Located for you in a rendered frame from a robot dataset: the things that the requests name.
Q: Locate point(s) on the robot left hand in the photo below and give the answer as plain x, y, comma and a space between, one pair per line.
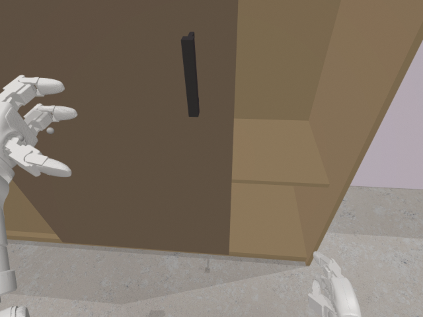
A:
14, 152

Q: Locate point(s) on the wardrobe door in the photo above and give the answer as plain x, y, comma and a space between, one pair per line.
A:
21, 215
143, 173

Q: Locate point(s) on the handle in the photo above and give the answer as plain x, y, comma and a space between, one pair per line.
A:
190, 74

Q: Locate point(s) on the robot right hand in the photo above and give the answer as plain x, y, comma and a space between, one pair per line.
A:
340, 298

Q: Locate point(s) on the left robot forearm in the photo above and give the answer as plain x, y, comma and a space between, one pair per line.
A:
8, 281

